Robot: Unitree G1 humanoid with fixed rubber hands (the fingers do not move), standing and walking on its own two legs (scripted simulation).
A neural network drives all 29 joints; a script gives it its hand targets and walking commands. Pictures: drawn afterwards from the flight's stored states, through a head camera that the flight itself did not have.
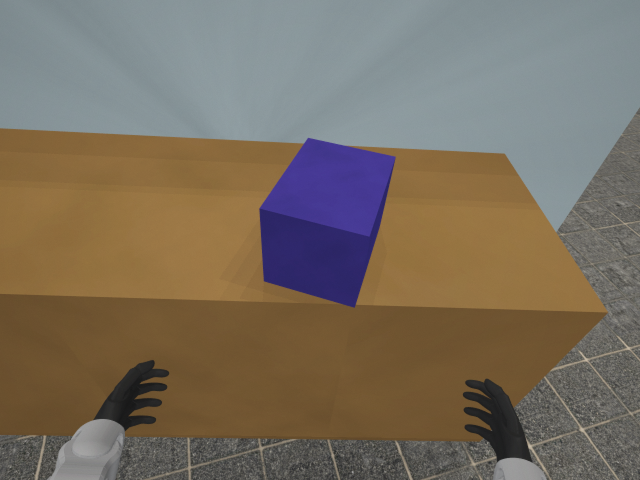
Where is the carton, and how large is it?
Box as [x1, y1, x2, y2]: [259, 138, 395, 307]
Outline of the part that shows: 308,138 259,208 264,281 354,307 380,223 395,157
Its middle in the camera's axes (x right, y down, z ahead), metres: +0.02 -0.05 +0.73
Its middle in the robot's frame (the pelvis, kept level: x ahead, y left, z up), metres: +0.56 -0.04 +0.00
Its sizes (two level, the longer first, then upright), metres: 0.235 0.175 0.175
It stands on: a pedestal, 0.68 m high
